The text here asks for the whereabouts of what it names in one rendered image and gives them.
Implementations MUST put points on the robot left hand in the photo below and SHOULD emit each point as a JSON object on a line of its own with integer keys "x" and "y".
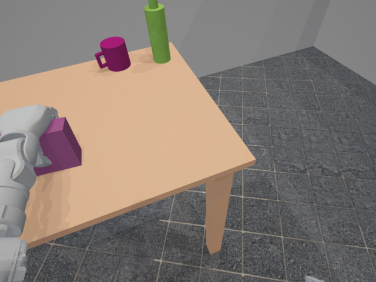
{"x": 33, "y": 118}

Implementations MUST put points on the sponge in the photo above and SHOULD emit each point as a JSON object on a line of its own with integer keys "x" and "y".
{"x": 59, "y": 144}

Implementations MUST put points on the left robot upper arm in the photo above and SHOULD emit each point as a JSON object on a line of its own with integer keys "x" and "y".
{"x": 12, "y": 259}

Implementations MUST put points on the left robot forearm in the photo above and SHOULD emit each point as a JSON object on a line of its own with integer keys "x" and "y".
{"x": 18, "y": 155}

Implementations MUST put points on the table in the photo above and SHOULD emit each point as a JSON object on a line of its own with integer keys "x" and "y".
{"x": 146, "y": 133}

